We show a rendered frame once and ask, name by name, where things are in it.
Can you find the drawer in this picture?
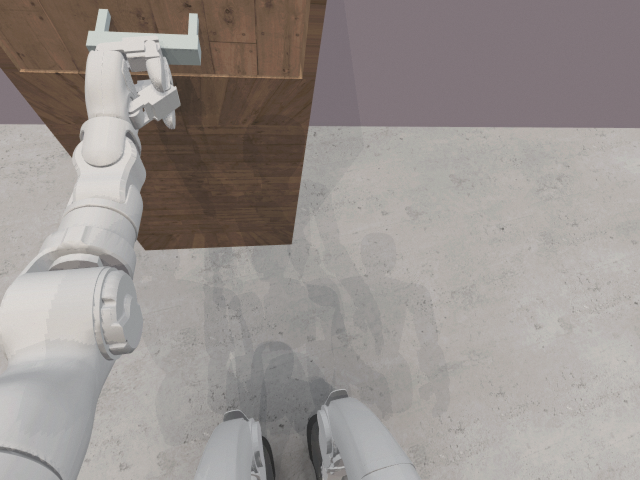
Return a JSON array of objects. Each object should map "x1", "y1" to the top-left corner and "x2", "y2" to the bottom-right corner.
[{"x1": 0, "y1": 0, "x2": 307, "y2": 76}]

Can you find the robot right foot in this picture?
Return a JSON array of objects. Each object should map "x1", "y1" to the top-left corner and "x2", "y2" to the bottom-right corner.
[{"x1": 307, "y1": 414, "x2": 342, "y2": 480}]

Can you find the handle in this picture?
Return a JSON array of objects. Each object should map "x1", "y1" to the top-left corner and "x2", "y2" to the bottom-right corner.
[{"x1": 86, "y1": 9, "x2": 201, "y2": 65}]

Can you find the robot left thigh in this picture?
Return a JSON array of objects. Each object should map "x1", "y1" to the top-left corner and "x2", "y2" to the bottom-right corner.
[{"x1": 194, "y1": 418, "x2": 264, "y2": 480}]

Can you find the left robot upper arm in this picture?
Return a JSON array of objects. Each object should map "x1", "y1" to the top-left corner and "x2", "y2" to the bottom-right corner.
[{"x1": 0, "y1": 266, "x2": 143, "y2": 480}]

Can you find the robot left forearm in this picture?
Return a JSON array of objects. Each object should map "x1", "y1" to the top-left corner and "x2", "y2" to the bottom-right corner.
[{"x1": 0, "y1": 116, "x2": 146, "y2": 360}]

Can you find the cabinet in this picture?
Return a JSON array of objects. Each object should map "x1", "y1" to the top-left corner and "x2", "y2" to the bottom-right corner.
[{"x1": 0, "y1": 0, "x2": 327, "y2": 250}]

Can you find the left robot hand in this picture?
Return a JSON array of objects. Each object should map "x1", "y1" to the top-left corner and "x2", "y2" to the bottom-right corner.
[{"x1": 85, "y1": 35, "x2": 181, "y2": 134}]

